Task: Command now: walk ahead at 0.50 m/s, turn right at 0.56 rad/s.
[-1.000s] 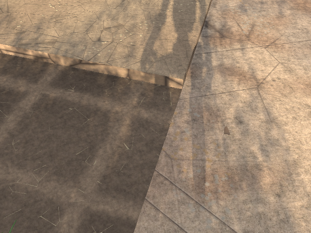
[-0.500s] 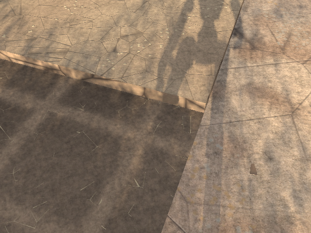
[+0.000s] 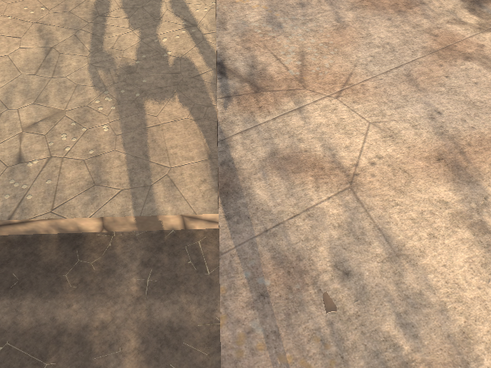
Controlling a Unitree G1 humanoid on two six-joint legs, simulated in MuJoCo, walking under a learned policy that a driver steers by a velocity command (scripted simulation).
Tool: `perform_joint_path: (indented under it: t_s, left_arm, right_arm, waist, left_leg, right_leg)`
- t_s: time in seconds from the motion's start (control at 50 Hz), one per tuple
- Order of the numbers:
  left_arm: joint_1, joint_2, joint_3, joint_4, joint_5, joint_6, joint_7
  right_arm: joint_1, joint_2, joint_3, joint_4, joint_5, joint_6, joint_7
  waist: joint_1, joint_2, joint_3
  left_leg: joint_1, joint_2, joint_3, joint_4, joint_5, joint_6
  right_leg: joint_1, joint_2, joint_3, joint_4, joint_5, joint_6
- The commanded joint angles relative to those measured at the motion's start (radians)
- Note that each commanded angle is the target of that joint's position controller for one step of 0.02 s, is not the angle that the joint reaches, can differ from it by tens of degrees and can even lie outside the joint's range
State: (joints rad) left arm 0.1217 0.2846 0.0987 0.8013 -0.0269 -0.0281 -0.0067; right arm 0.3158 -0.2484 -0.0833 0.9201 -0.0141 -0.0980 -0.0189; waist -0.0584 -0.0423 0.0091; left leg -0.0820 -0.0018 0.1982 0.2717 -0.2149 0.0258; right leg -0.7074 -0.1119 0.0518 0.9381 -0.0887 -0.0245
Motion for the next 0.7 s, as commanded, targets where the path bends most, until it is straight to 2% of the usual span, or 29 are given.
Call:
perform_joint_path:
  t_s: [0.02, 0.1, 0.14, 0.18, 0.2, 0.22, 0.24, 0.26, 0.28, 0.3, 0.32, 0.34, 0.36, 0.4, 0.44, 0.52, 0.56, 0.62, 0.66, 0.7]
  left_arm:
    - [-0.068, 0.000, -0.013, -0.078, 0.004, -0.007, -0.022]
    - [-0.177, 0.005, -0.020, -0.131, 0.000, -0.006, -0.043]
    - [-0.187, 0.021, -0.014, -0.151, -0.001, -0.004, -0.053]
    - [-0.103, 0.062, 0.008, -0.146, -0.001, 0.000, -0.053]
    - [0.034, 0.099, 0.032, -0.111, -0.004, 0.000, -0.050]
    - [0.217, 0.174, 0.071, -0.057, -0.004, 0.004, -0.034]
    - [0.268, 0.293, 0.092, -0.040, -0.007, 0.004, -0.016]
    - [0.304, 0.276, 0.071, -0.072, 0.010, -0.010, -0.018]
    - [0.293, 0.192, 0.048, -0.053, 0.022, -0.020, -0.022]
    - [0.231, 0.146, 0.034, -0.057, 0.017, -0.028, -0.020]
    - [0.133, 0.098, 0.017, -0.074, 0.013, -0.032, -0.019]
    - [0.073, 0.062, 0.004, -0.085, 0.022, -0.038, -0.018]
    - [0.056, 0.055, 0.000, -0.084, 0.031, -0.044, -0.017]
    - [0.070, 0.082, 0.006, -0.061, 0.030, -0.063, -0.015]
    - [0.098, 0.099, 0.010, -0.036, 0.034, -0.074, -0.006]
    - [0.118, 0.098, 0.003, -0.013, 0.038, -0.078, 0.007]
    - [0.142, 0.109, 0.004, 0.002, 0.036, -0.080, 0.010]
    - [0.186, 0.117, 0.006, 0.031, 0.028, -0.068, 0.014]
    - [0.197, 0.125, 0.010, 0.040, 0.023, -0.051, 0.019]
    - [0.171, 0.150, 0.016, 0.032, 0.019, -0.035, 0.029]
  right_arm:
    - [-0.062, -0.160, -0.035, -0.072, 0.007, -0.012, -0.009]
    - [-0.002, -0.185, -0.046, -0.052, 0.024, 0.008, -0.007]
    - [-0.003, -0.206, -0.052, -0.050, 0.034, 0.021, -0.007]
    - [-0.021, -0.239, -0.060, -0.057, 0.043, 0.035, -0.009]
    - [-0.042, -0.246, -0.059, -0.063, 0.049, 0.043, -0.011]
    - [-0.041, -0.226, -0.050, -0.073, 0.040, 0.042, -0.015]
    - [0.016, -0.091, -0.007, -0.120, -0.011, 0.023, -0.005]
    - [-0.013, -0.091, 0.010, -0.153, 0.025, -0.028, 0.010]
    - [-0.119, -0.152, -0.007, -0.162, 0.073, -0.052, 0.022]
    - [-0.127, -0.150, -0.003, -0.156, 0.074, -0.058, 0.022]
    - [-0.122, -0.154, -0.007, -0.131, 0.050, -0.051, 0.013]
    - [-0.102, -0.165, -0.015, -0.117, 0.036, -0.036, 0.011]
    - [-0.074, -0.157, -0.016, -0.105, 0.036, -0.017, 0.015]
    - [-0.066, -0.123, -0.009, -0.101, 0.035, 0.011, 0.015]
    - [-0.111, -0.107, -0.003, -0.115, 0.030, 0.025, 0.011]
    - [-0.199, -0.091, 0.006, -0.136, 0.036, 0.021, 0.025]
    - [-0.260, -0.075, 0.015, -0.156, 0.038, 0.018, 0.036]
    - [-0.323, -0.070, 0.023, -0.189, 0.038, 0.017, 0.055]
    - [-0.348, -0.073, 0.024, -0.215, 0.037, 0.015, 0.071]
    - [-0.324, -0.094, 0.016, -0.232, 0.036, 0.017, 0.084]
  waist:
    - [0.015, 0.091, 0.041]
    - [-0.019, 0.087, 0.080]
    - [-0.003, 0.106, 0.074]
    - [0.059, 0.146, 0.002]
    - [0.140, 0.139, -0.067]
    - [0.220, 0.099, -0.162]
    - [0.153, -0.167, -0.228]
    - [0.157, -0.160, -0.402]
    - [0.191, -0.055, -0.294]
    - [0.156, -0.030, -0.201]
    - [0.110, 0.027, -0.135]
    - [0.073, 0.012, -0.104]
    - [0.049, 0.001, -0.093]
    - [0.033, 0.007, -0.063]
    - [0.044, 0.011, -0.023]
    - [0.084, -0.006, 0.018]
    - [0.112, -0.004, 0.044]
    - [0.140, 0.003, 0.076]
    - [0.141, 0.001, 0.080]
    - [0.107, -0.029, 0.045]
  left_leg:
    - [0.005, 0.276, -0.088, -0.138, 0.253, 0.127]
    - [0.120, 0.305, -0.034, -0.096, 0.293, 0.114]
    - [0.164, 0.315, -0.005, -0.031, 0.457, 0.098]
    - [0.175, 0.307, 0.029, 0.138, 0.806, 0.079]
    - [0.139, 0.278, 0.058, 0.320, 0.894, 0.057]
    - [-0.047, 0.240, 0.069, 0.578, 0.748, 0.012]
    - [-0.500, 0.102, 0.042, 0.949, -0.128, -0.051]
    - [-0.688, -0.016, -0.208, 1.141, -0.404, -0.058]
    - [-0.787, 0.040, -0.261, 1.157, -0.308, -0.036]
    - [-0.779, 0.092, -0.249, 1.093, -0.227, -0.014]
    - [-0.703, 0.143, -0.246, 1.018, -0.162, -0.014]
    - [-0.619, 0.171, -0.255, 0.961, -0.121, -0.016]
    - [-0.561, 0.184, -0.259, 0.937, -0.094, -0.016]
    - [-0.548, 0.188, -0.251, 0.884, -0.044, -0.028]
    - [-0.601, 0.185, -0.255, 0.801, 0.054, -0.041]
    - [-0.600, 0.137, -0.250, 0.543, 0.310, -0.030]
    - [-0.585, 0.114, -0.223, 0.438, 0.375, -0.018]
    - [-0.640, 0.095, -0.211, 0.354, 0.348, 0.003]
    - [-0.669, 0.080, -0.188, 0.327, 0.262, 0.024]
    - [-0.603, 0.037, -0.137, 0.319, 0.151, 0.056]
  right_leg:
    - [-0.001, -0.016, -0.018, -0.135, 0.104, -0.004]
    - [-0.015, 0.004, -0.075, -0.243, 0.040, -0.032]
    - [0.033, 0.035, -0.115, -0.276, -0.048, -0.061]
    - [0.196, 0.112, -0.178, -0.287, -0.145, -0.100]
    - [0.378, 0.163, -0.203, -0.353, -0.111, -0.131]
    - [0.689, 0.164, -0.135, -0.393, -0.053, -0.176]
    - [1.045, -0.111, 0.339, -0.415, -0.048, -0.312]
    - [1.167, -0.259, 0.781, -0.620, -0.207, -0.437]
    - [1.112, -0.231, 0.640, -0.655, -0.138, -0.367]
    - [0.976, -0.202, 0.479, -0.638, -0.059, -0.323]
    - [0.808, -0.164, 0.352, -0.641, 0.041, -0.283]
    - [0.688, -0.133, 0.271, -0.663, 0.120, -0.264]
    - [0.620, -0.119, 0.229, -0.694, 0.138, -0.255]
    - [0.555, -0.114, 0.155, -0.748, 0.200, -0.252]
    - [0.548, -0.103, 0.080, -0.781, 0.237, -0.238]
    - [0.569, -0.057, -0.068, -0.812, 0.198, -0.172]
    - [0.596, -0.070, -0.102, -0.831, 0.166, -0.156]
    - [0.726, -0.113, -0.131, -0.804, 0.206, -0.147]
    - [0.816, -0.144, -0.146, -0.752, 0.307, -0.136]
    - [0.859, -0.154, -0.175, -0.653, 0.587, -0.112]
